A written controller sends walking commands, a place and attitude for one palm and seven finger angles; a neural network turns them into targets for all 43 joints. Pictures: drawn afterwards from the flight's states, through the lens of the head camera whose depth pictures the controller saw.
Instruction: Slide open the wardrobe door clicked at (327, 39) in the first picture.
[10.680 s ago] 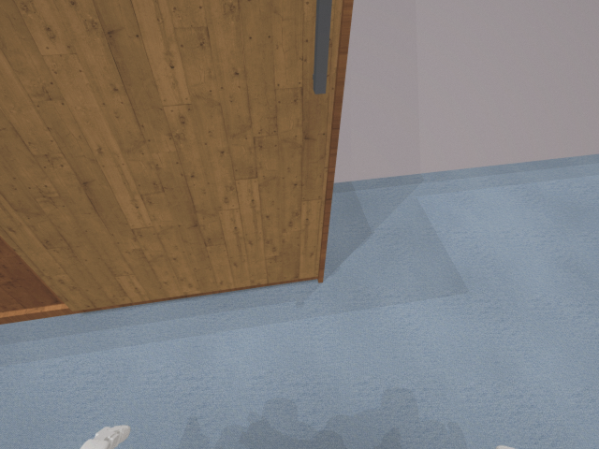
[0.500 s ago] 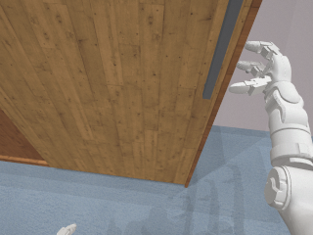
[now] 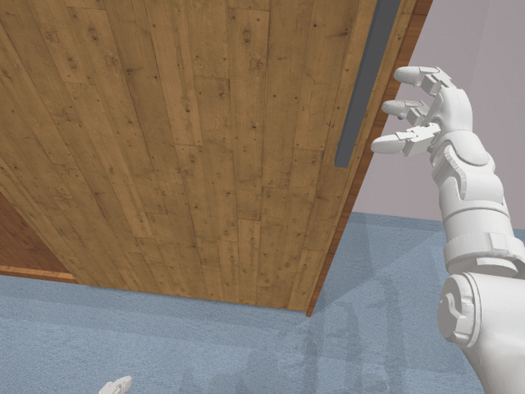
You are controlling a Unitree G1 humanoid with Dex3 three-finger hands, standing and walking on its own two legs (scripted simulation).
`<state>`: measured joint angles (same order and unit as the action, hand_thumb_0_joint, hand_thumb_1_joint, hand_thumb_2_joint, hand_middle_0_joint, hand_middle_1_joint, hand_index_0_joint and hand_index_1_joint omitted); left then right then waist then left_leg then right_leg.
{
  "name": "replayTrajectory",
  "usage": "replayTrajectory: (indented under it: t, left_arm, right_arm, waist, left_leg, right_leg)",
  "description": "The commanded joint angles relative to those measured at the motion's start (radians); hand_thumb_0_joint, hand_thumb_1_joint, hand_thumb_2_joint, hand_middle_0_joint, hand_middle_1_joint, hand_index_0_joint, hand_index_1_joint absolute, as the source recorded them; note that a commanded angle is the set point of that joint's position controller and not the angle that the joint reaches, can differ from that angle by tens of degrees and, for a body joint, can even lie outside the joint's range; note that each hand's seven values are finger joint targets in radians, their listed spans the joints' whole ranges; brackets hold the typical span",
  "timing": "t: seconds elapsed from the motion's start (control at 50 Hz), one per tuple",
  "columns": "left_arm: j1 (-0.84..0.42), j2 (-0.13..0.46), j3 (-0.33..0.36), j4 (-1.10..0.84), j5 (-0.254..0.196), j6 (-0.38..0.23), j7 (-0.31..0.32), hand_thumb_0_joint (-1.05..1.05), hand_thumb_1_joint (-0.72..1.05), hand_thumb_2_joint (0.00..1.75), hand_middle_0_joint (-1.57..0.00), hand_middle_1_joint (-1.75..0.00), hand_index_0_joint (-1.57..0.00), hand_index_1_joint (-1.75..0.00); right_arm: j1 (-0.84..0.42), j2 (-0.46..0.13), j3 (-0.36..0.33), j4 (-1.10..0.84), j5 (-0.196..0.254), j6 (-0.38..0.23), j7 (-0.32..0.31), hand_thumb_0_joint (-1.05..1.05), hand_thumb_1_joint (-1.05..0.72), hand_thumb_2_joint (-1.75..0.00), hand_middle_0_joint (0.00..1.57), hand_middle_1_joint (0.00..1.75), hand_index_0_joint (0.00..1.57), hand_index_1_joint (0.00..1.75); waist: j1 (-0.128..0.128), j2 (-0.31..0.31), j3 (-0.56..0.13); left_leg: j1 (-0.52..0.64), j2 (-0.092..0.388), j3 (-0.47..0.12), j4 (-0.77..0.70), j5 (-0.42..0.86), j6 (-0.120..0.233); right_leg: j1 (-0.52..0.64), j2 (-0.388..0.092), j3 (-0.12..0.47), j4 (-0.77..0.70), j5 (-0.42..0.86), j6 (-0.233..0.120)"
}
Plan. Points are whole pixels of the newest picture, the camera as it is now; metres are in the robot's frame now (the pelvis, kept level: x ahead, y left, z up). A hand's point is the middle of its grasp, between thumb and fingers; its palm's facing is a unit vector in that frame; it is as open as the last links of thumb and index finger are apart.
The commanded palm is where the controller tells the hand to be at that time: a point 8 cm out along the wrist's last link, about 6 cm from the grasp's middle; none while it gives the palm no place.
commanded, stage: feel for the door with the fingertips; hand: right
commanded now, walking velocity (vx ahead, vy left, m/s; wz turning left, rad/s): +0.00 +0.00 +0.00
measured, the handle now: (361, 81) +0.53 -0.09 +0.23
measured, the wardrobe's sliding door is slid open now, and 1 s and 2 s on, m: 0.00 0.00 0.00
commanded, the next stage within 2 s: slide the fingers in behind the handle in 0.68 s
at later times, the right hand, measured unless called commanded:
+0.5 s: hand (384, 113) +0.47 -0.12 +0.22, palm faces +0.02 +1.00 +0.00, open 14.0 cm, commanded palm +0.45 -0.17 +0.21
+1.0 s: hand (375, 108) +0.49 -0.11 +0.22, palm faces +0.01 +1.00 -0.01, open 13.7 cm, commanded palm +0.47 -0.16 +0.21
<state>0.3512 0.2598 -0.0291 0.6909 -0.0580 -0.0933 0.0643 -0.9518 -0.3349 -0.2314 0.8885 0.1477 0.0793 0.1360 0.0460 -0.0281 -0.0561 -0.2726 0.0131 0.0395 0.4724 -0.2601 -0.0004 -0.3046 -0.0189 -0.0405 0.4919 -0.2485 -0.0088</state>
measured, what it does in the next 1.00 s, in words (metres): stands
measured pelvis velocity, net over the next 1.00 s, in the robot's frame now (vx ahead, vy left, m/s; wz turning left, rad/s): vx -0.01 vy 0.00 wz -0.01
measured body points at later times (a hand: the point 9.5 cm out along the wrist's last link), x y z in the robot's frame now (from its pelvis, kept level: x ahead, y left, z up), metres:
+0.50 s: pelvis +0.00 +0.01 +0.00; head +0.01 +0.02 +0.45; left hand +0.08 +0.27 -0.12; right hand +0.46 -0.17 +0.22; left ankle -0.01 +0.12 -0.74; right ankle +0.00 -0.11 -0.74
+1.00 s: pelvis -0.01 +0.00 +0.00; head +0.02 +0.01 +0.44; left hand +0.02 +0.26 -0.13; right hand +0.48 -0.16 +0.22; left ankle -0.01 +0.12 -0.74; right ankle +0.00 -0.11 -0.74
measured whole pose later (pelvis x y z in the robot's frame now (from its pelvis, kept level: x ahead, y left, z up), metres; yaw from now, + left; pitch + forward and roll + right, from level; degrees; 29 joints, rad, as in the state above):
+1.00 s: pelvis -0.01 +0.00 +0.00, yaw +0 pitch +6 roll +0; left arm 0.40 0.26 -0.02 0.73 -0.03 -0.12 0.04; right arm -1.14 -0.33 -0.23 1.14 0.10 -0.04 0.04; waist 0.09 -0.03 -0.05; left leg -0.37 0.01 0.05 0.52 -0.26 0.00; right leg -0.40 -0.02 -0.03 0.53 -0.24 0.00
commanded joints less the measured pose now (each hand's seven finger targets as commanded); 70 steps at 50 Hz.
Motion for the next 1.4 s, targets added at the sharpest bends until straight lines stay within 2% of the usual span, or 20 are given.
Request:
replayTrajectory:
  t: [0.0, 0.2, 0.24, 0.3, 0.4, 0.52, 0.56, 0.6, 0.66, 0.7, 0.72, 0.76, 0.86, 0.9, 1.0, 1.04, 1.16, 1.2, 1.3, 1.38]
  left_arm:
    - [-0.021, 0.136, 0.05, -0.115, 0.0, -0.05, 0.002, 0.0, 0.9, 0.9, -0.2, -0.3, -0.2, -0.3]
    - [-0.03, 0.124, 0.047, -0.112, 0.019, -0.044, -0.007, 0.0, 0.9, 0.9, -0.2, -0.3, -0.2, -0.3]
    - [-0.04, 0.117, 0.044, -0.118, 0.015, -0.038, -0.007, 0.0, 0.9, 0.9, -0.2, -0.3, -0.2, -0.3]
    - [-0.03, 0.123, 0.049, -0.12, 0.015, -0.028, -0.003, 0.0, 0.9, 0.9, -0.2, -0.3, -0.2, -0.3]
    - [-0.018, 0.129, 0.049, -0.111, 0.006, -0.026, 0.01, 0.0, 0.9, 0.9, -0.2, -0.3, -0.2, -0.3]
    - [0.005, 0.13, 0.047, -0.087, 0.01, -0.044, 0.012, 0.0, 0.9, 0.9, -0.2, -0.3, -0.2, -0.3]
    - [0.016, 0.126, 0.047, -0.079, 0.012, -0.052, 0.009, 0.0, 0.9, 0.9, -0.2, -0.3, -0.2, -0.3]
    - [0.034, 0.133, 0.05, -0.07, 0.016, -0.055, 0.006, 0.0, 0.9, 0.9, -0.2, -0.3, -0.2, -0.3]
    - [0.046, 0.14, 0.05, -0.058, 0.016, -0.059, 0.004, 0.0, 0.9, 0.9, -0.2, -0.3, -0.2, -0.3]
    - [0.073, 0.152, 0.053, -0.048, 0.024, -0.055, 0.004, 0.0, 0.9, 0.9, -0.2, -0.3, -0.2, -0.3]
    - [0.069, 0.151, 0.052, -0.053, 0.021, -0.054, 0.003, 0.0, 0.9, 0.9, -0.2, -0.3, -0.2, -0.3]
    - [0.075, 0.143, 0.054, -0.05, 0.021, -0.06, -0.001, 0.0, 0.9, 0.9, -0.2, -0.3, -0.2, -0.3]
    - [0.089, 0.144, 0.053, -0.046, 0.025, -0.067, -0.009, 0.0, 0.9, 0.9, -0.2, -0.3, -0.2, -0.3]
    - [0.099, 0.149, 0.056, -0.046, 0.028, -0.072, -0.011, 0.0, 0.9, 0.9, -0.2, -0.3, -0.2, -0.3]
    - [0.093, 0.149, 0.054, -0.052, 0.023, -0.081, -0.01, 0.0, 0.9, 0.9, -0.2, -0.3, -0.2, -0.3]
    - [0.088, 0.151, 0.054, -0.056, 0.021, -0.085, -0.01, 0.0, 0.9, 0.9, -0.2, -0.3, -0.2, -0.3]
    - [0.068, 0.14, 0.056, -0.07, 0.019, -0.095, -0.02, 0.0, 0.9, 0.9, -0.2, -0.3, -0.2, -0.3]
    - [0.071, 0.141, 0.056, -0.067, 0.019, -0.091, -0.019, 0.0, 0.9, 0.9, -0.2, -0.3, -0.2, -0.3]
    - [0.051, 0.137, 0.057, -0.075, 0.022, -0.088, -0.017, 0.0, 0.9, 0.9, -0.2, -0.3, -0.2, -0.3]
    - [0.039, 0.126, 0.058, -0.079, 0.025, -0.084, -0.025, 0.0, 0.9, 0.9, -0.2, -0.3, -0.2, -0.3]
  right_arm:
    - [-0.525, -0.098, 0.009, -0.236, 0.02, -0.041, -0.026, 0.0, 0.5, -0.3, 0.3, 1.2, 0.3, 1.2]
    - [-0.527, -0.19, -0.086, -0.292, -0.037, -0.084, -0.135, 0.0, 0.5, -0.3, 0.3, 1.2, 0.3, 1.2]
    - [-0.525, -0.191, -0.081, -0.286, -0.051, -0.08, -0.136, 0.0, 0.5, -0.3, 0.3, 1.2, 0.3, 1.2]
    - [-0.513, -0.197, -0.077, -0.259, -0.055, -0.072, -0.12, 0.0, 0.5, -0.3, 0.3, 1.2, 0.3, 1.2]
    - [-0.554, -0.104, 0.003, -0.158, -0.018, -0.049, -0.07, 0.0, 0.5, -0.3, 0.3, 1.2, 0.3, 1.2]
    - [-0.671, -0.153, -0.019, -0.139, -0.015, -0.101, -0.062, 0.0, 0.5, -0.3, 0.3, 1.2, 0.3, 1.2]
    - [-0.716, -0.123, 0.008, -0.136, -0.022, -0.123, -0.069, 0.0, 0.5, -0.3, 0.3, 1.2, 0.3, 1.2]
    - [-0.701, -0.129, 0.003, -0.087, -0.026, -0.136, -0.078, 0.0, 0.5, -0.3, 0.3, 1.2, 0.3, 1.2]
    - [-0.739, -0.153, -0.016, -0.025, -0.033, -0.135, -0.089, 0.0, 0.5, -0.3, 0.3, 1.2, 0.3, 1.2]
    - [-0.724, -0.219, -0.071, 0.035, -0.038, -0.136, -0.102, 0.0, 0.5, -0.3, 0.3, 1.2, 0.3, 1.2]
    - [-0.749, -0.224, -0.062, 0.019, -0.045, -0.141, -0.101, 0.0, 0.5, -0.3, 0.3, 1.2, 0.3, 1.2]
    - [-0.791, -0.162, -0.014, 0.018, -0.048, -0.148, -0.096, 0.0, 0.5, -0.3, 0.3, 1.2, 0.3, 1.2]
    - [-0.776, -0.135, 0.005, 0.041, -0.054, -0.173, -0.097, 0.0, 0.5, -0.3, 0.3, 1.2, 0.3, 1.2]
    - [-0.759, -0.148, -0.014, 0.046, -0.045, -0.182, -0.098, 0.0, 0.5, -0.3, 0.3, 1.2, 0.3, 1.2]
    - [-0.749, -0.124, 0.007, 0.049, -0.038, -0.184, -0.09, 0.0, 0.5, -0.3, 0.3, 1.2, 0.3, 1.2]
    - [-0.725, -0.172, -0.038, 0.036, -0.036, -0.185, -0.09, 0.0, 0.5, -0.3, 0.3, 1.2, 0.3, 1.2]
    - [-0.675, -0.091, 0.01, -0.058, -0.03, -0.188, -0.092, 0.0, 0.5, -0.3, 0.3, 1.2, 0.3, 1.2]
    - [-0.665, -0.071, 0.024, -0.047, -0.021, -0.175, -0.098, 0.0, 0.5, -0.3, 0.3, 1.2, 0.3, 1.2]
    - [-0.703, -0.138, -0.035, -0.149, -0.036, -0.17, -0.141, 0.0, 0.5, -0.3, 0.3, 1.2, 0.3, 1.2]
    - [-0.658, -0.103, -0.017, -0.182, -0.057, -0.169, -0.165, 0.0, 0.5, -0.3, 0.3, 1.2, 0.3, 1.2]
  waist:
    - [0.019, 0.035, -0.279]
    - [-0.012, 0.079, -0.353]
    - [-0.016, 0.029, -0.349]
    - [-0.007, 0.065, -0.336]
    - [0.041, 0.103, -0.253]
    - [0.046, 0.025, -0.303]
    - [0.059, -0.004, -0.322]
    - [0.066, 0.053, -0.305]
    - [0.069, 0.031, -0.3]
    - [0.069, 0.102, -0.309]
    - [0.074, 0.083, -0.311]
    - [0.091, 0.052, -0.3]
    - [0.089, 0.012, -0.287]
    - [0.083, 0.057, -0.301]
    - [0.085, 0.053, -0.28]
    - [0.062, 0.049, -0.317]
    - [0.05, -0.009, -0.339]
    - [0.056, 0.051, -0.302]
    - [0.035, 0.024, -0.352]
    - [0.027, 0.032, -0.375]
  left_leg:
    - [0.019, -0.027, 0.008, -0.04, 0.287, 0.029]
    - [0.111, -0.022, -0.01, -0.023, 0.351, 0.023]
    - [0.118, -0.019, -0.017, -0.022, 0.375, 0.025]
    - [0.131, -0.02, -0.015, -0.033, 0.379, 0.024]
    - [0.061, -0.024, -0.013, -0.059, 0.325, 0.017]
    - [0.04, -0.017, -0.023, -0.048, 0.295, 0.018]
    - [0.015, -0.019, -0.019, -0.041, 0.285, 0.019]
    - [0.008, -0.021, -0.012, -0.04, 0.269, 0.016]
    - [-0.013, -0.022, -0.017, -0.037, 0.249, 0.016]
    - [0.011, -0.021, -0.017, -0.036, 0.259, 0.012]
    - [0.01, -0.019, -0.022, -0.033, 0.265, 0.011]
    - [-0.025, -0.021, -0.02, -0.033, 0.257, 0.01]
    - [-0.07, -0.024, -0.014, -0.03, 0.196, 0.018]
    - [-0.051, -0.024, -0.01, -0.03, 0.183, 0.017]
    - [-0.069, -0.024, -0.011, -0.036, 0.141, 0.015]
    - [-0.046, -0.027, -0.014, -0.026, 0.158, 0.019]
    - [-0.057, -0.032, -0.005, -0.015, 0.192, 0.025]
    - [-0.047, -0.032, -0.001, -0.024, 0.186, 0.021]
    - [-0.007, -0.03, -0.005, -0.01, 0.234, 0.022]
    - [0.007, -0.034, -0.003, 0.003, 0.298, 0.024]
  right_leg:
    - [0.195, 0.004, 0.048, -0.029, 0.263, -0.026]
    - [0.169, 0.011, 0.026, -0.031, 0.287, -0.032]
    - [0.168, 0.014, 0.014, -0.032, 0.293, -0.03]
    - [0.156, 0.012, 0.011, -0.034, 0.286, -0.033]
    - [0.153, 0.013, 0.015, -0.038, 0.217, -0.038]
    - [0.16, 0.02, 0.025, -0.023, 0.2, -0.036]
    - [0.18, 0.02, 0.032, -0.016, 0.203, -0.032]
    - [0.159, 0.017, 0.038, -0.013, 0.196, -0.034]
    - [0.139, 0.018, 0.039, -0.016, 0.169, -0.03]
    - [0.106, 0.018, 0.039, -0.013, 0.173, -0.035]
    - [0.099, 0.018, 0.038, -0.016, 0.171, -0.035]
    - [0.114, 0.017, 0.036, -0.009, 0.163, -0.032]
    - [0.119, 0.013, 0.05, -0.006, 0.137, -0.025]
    - [0.111, 0.012, 0.051, -0.007, 0.127, -0.028]
    - [0.099, 0.009, 0.049, -0.013, 0.086, -0.029]
    - [0.102, 0.008, 0.049, -0.014, 0.1, -0.027]
    - [0.163, 0.003, 0.049, -0.007, 0.158, -0.019]
    - [0.134, 0.003, 0.047, -0.011, 0.147, -0.023]
    - [0.152, 0.004, 0.042, -0.01, 0.196, -0.022]
    - [0.182, 0.003, 0.04, -0.004, 0.265, -0.018]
